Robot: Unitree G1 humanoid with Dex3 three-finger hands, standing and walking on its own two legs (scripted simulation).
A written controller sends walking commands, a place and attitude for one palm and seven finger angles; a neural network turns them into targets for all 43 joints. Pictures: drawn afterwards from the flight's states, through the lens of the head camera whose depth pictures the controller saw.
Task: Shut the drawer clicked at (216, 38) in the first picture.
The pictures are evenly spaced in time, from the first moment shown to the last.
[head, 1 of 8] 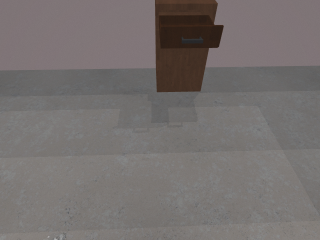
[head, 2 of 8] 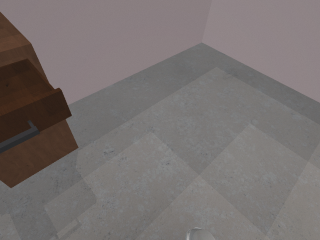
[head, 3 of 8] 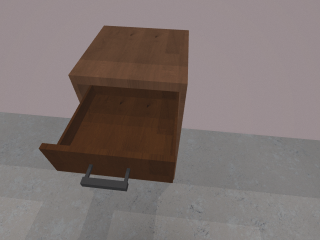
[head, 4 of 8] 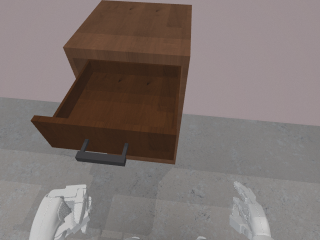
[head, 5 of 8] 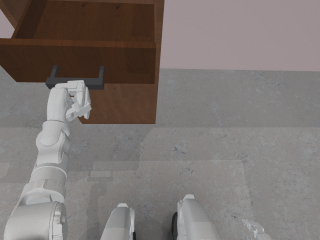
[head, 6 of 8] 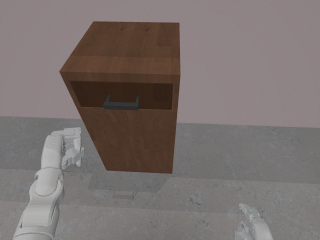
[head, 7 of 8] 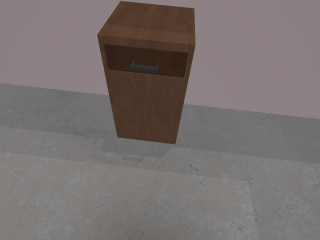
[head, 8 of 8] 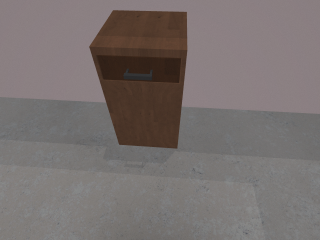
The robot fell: no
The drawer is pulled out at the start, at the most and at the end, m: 0.30 0.30 0.00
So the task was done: yes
